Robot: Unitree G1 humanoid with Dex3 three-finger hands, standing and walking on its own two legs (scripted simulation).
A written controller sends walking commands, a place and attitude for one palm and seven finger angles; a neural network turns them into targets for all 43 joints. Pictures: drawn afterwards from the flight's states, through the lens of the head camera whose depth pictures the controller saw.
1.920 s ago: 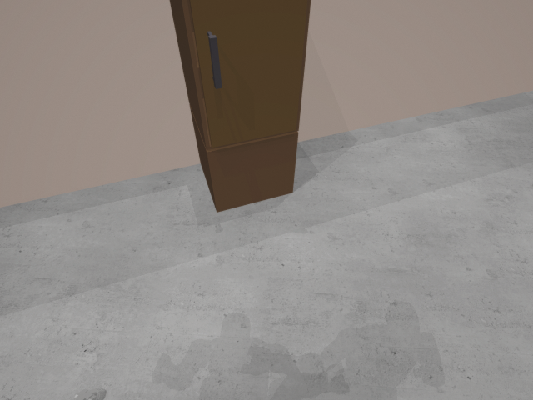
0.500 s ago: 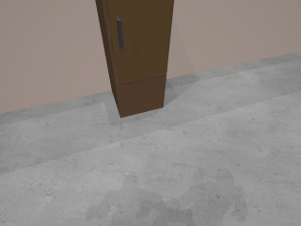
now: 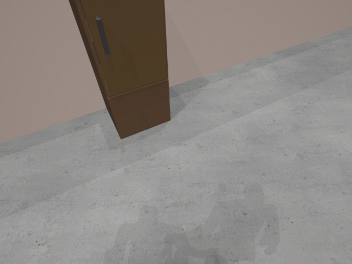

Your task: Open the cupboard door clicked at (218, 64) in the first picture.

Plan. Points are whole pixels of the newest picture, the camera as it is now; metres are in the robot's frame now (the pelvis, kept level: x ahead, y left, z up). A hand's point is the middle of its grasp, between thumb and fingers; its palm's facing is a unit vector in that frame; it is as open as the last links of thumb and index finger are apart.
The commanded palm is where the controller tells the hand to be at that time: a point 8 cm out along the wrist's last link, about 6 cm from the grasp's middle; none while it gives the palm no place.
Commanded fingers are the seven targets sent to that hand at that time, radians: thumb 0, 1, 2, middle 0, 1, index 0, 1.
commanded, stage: walk to a spot facing it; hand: left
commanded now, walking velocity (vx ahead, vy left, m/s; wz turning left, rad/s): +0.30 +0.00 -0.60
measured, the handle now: (102, 35) +1.02 +0.44 +0.03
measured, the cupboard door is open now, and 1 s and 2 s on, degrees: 0 0 0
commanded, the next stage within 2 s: turn to face it in 1.82 s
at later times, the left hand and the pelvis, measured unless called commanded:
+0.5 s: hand out of the picture +0.13 +0.26 -0.17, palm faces -0.13 -0.97 -0.20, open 7.4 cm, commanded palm none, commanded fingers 0.00 0.90 0.90 -0.20 -0.30 -0.20 -0.30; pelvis +0.13 +0.05 +0.01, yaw -15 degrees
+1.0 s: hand (187, 145) +0.54 +0.01 -0.15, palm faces -0.62 -0.77 -0.18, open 7.4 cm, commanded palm none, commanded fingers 0.00 0.90 0.90 -0.20 -0.30 -0.20 -0.30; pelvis +0.30 -0.03 -0.01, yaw -34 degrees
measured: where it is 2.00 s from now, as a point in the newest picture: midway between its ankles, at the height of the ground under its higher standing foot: (206, 223)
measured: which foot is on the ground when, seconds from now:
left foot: down 0.00-0.00, up 0.02-0.42, down 0.44-0.96, up 0.98-1.00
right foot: down 0.00-0.44, up 0.46-0.94, down 0.96-1.00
